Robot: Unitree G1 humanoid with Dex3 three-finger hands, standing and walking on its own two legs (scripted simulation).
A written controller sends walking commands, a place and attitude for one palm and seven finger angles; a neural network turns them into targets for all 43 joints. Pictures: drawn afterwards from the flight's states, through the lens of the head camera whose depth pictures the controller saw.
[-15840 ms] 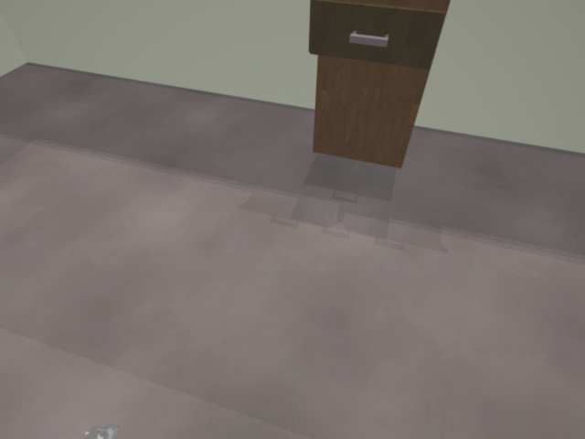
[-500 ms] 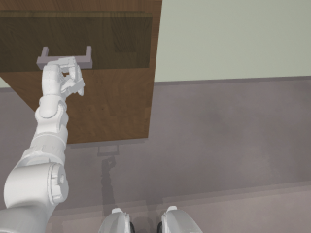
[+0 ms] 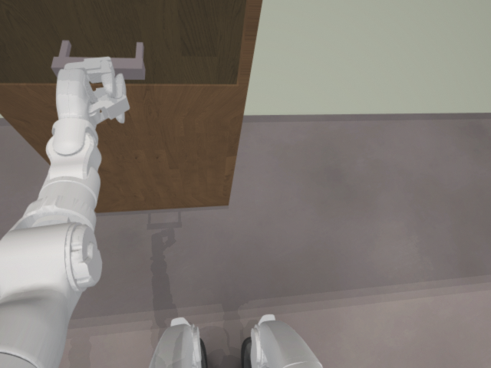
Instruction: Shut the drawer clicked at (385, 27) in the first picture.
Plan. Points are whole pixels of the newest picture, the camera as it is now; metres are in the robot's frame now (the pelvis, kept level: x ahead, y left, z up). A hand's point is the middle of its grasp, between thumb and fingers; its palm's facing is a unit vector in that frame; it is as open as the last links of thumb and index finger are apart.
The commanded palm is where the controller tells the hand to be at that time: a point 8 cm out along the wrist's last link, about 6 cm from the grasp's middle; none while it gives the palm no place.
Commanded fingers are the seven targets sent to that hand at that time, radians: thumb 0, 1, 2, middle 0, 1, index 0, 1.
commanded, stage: push the drawer shut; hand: left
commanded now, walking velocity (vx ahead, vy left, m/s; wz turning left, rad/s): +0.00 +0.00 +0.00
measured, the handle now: (102, 58) +0.61 +0.18 +0.07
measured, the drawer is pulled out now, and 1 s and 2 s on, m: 0.00 0.00 0.00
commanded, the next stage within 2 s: pull the fist back off the drawer in 0.02 s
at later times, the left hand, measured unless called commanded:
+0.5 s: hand (121, 97) +0.53 +0.15 +0.07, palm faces +0.02 -1.00 -0.04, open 2.9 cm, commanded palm +0.51 +0.18 +0.08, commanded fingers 0.00 0.90 0.90 -1.40 -1.60 -1.40 -1.60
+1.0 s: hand (122, 106) +0.50 +0.14 +0.08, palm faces +0.03 -1.00 -0.03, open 3.2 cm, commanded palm +0.45 +0.19 +0.09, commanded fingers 0.00 0.90 0.90 -1.40 -1.60 -1.40 -1.60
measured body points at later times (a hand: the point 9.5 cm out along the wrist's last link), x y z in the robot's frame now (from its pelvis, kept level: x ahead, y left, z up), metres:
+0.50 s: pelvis -0.02 +0.01 -0.01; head +0.13 +0.04 +0.42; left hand +0.52 +0.20 +0.07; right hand -0.06 -0.25 -0.11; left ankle +0.03 +0.08 -0.66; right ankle +0.01 -0.10 -0.66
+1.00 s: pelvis +0.03 +0.00 +0.02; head +0.14 +0.01 +0.45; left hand +0.50 +0.19 +0.08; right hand +0.05 -0.26 -0.10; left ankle +0.03 +0.08 -0.66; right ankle +0.01 -0.10 -0.66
